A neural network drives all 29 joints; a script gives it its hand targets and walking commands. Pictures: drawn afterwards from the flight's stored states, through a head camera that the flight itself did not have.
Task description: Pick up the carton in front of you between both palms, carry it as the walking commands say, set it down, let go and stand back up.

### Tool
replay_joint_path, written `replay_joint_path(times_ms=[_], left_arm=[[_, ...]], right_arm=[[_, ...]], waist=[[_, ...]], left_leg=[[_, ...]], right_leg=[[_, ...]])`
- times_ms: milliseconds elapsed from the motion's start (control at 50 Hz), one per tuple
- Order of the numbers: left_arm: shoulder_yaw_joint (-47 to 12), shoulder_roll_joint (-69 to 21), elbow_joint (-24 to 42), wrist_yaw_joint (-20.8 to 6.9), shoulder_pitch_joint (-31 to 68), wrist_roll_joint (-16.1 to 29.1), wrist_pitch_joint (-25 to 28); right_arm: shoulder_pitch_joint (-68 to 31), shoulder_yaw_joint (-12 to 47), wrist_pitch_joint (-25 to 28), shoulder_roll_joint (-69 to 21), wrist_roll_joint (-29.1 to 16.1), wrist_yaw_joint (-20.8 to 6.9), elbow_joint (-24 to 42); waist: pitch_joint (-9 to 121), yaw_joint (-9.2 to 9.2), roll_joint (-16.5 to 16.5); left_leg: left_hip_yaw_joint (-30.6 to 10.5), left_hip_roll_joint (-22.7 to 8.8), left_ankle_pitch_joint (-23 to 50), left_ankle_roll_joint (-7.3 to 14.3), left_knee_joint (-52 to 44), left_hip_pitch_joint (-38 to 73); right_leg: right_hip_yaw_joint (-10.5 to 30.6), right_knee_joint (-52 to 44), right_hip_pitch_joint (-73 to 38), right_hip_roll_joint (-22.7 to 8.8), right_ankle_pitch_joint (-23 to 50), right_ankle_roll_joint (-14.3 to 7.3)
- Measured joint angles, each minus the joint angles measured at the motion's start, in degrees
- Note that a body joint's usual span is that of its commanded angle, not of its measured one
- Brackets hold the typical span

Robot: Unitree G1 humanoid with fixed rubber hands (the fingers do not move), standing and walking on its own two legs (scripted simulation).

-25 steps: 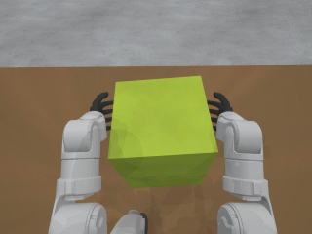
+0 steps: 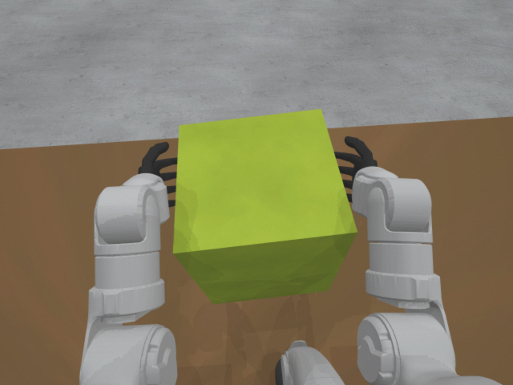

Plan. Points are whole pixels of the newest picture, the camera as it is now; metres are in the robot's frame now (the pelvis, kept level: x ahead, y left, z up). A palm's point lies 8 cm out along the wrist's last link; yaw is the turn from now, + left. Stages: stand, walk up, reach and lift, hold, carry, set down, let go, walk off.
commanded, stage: carry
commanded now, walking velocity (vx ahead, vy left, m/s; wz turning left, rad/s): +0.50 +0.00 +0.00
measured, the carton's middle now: (261, 216) +0.37 -0.02 +0.03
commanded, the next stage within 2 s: none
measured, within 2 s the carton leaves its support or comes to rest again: neither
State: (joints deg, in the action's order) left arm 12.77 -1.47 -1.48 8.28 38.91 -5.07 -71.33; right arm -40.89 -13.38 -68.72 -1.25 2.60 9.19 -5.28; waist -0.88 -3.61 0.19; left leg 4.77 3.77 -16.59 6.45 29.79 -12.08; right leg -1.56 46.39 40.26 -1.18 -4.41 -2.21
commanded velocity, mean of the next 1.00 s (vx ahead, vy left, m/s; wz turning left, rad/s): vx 0.50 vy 0.00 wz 0.00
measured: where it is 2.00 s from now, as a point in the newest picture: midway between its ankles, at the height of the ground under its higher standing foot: (245, 180)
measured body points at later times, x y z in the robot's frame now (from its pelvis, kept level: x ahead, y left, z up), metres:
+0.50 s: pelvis +0.29 -0.03 -0.03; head +0.34 -0.05 +0.41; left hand +0.65 +0.13 +0.05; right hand +0.67 -0.16 +0.05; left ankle +0.41 +0.12 -0.71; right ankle +0.21 -0.06 -0.76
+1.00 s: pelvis +0.58 +0.00 -0.07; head +0.63 +0.01 +0.37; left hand +0.96 +0.12 +0.01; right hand +0.94 -0.17 +0.02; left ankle +0.52 +0.04 -0.80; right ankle +0.68 -0.16 -0.74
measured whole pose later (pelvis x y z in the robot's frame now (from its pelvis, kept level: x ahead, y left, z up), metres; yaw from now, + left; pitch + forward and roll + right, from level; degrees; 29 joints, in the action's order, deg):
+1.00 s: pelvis +0.58 +0.00 -0.07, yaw -1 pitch +5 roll -2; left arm 10.7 -0.8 -6.0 8.5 38.2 -4.9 -73.0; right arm -40.1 -12.1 -69.0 -1.4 2.7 10.0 -8.3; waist -1.2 -3.8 -0.4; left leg 5.5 3.3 -13.9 6.9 31.0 -15.5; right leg 0.4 53.3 41.4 -2.3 -10.7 -2.0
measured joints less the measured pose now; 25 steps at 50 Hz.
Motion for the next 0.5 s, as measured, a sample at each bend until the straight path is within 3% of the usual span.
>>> replay_joint_path(times_ms=[80, 120, 160, 220, 360, 500], left_arm=[[0.1, 0.4, -2.2, -0.3, 0.0, -0.2, 0.3], [-0.2, 0.1, -5.8, -0.7, 0.7, -1.1, 0.8], [-0.4, -0.7, -9.4, -1.0, 1.1, -2.3, 2.5], [-1.3, -0.6, -11.9, -1.7, -0.2, -1.7, 2.8], [-2.7, 1.1, -7.7, -0.7, -3.6, 2.7, 2.2], [-2.1, 0.4, -3.9, -0.8, -2.9, 3.1, 3.3]], right_arm=[[-0.4, 0.7, 0.5, 0.1, 0.9, -0.6, -2.7], [-0.1, 1.0, 0.3, 1.0, 1.2, -1.1, -4.9], [-0.5, 1.1, 1.1, 2.4, 0.6, -2.5, -8.0], [0.8, 1.9, 1.9, 2.0, 1.0, -2.6, -10.7], [4.4, 2.5, 0.3, -0.1, 1.8, -1.5, -4.2], [5.5, 1.5, 0.9, -1.1, 2.2, -0.7, 2.9]], waist=[[3.1, -0.27, 0.4], [4.7, 0.14, 1.4], [5.4, 2.26, -0.5], [4.2, 4.34, 0.5], [-0.4, 7.06, 1.4], [0.0, 7.29, 0.1]], left_leg=[[-0.4, 0.7, -6.8, -0.8, 3.8, 4.2], [0.7, 1.2, -10.2, -1.8, 12.7, 4.1], [-0.9, 0.1, -12.0, -3.3, 28.3, -1.2], [-4.2, 0.3, -13.4, -3.3, 44.2, -11.2], [-5.8, -5.2, -3.4, -4.3, 34.5, -26.7], [-3.6, -5.5, 11.1, -4.3, 20.7, -30.0]], right_leg=[[-3.7, -16.0, -6.8, 2.6, 9.3, -1.6], [-5.4, -21.9, -12.6, 3.0, 15.5, -2.9], [-5.8, -16.5, -12.5, 4.6, 6.0, -4.9], [-5.5, -11.0, -12.9, 4.8, -1.2, -6.5], [-4.7, -13.3, -19.7, 4.9, -5.8, -6.9], [-2.7, -16.8, -27.1, 5.4, -10.6, -5.8]])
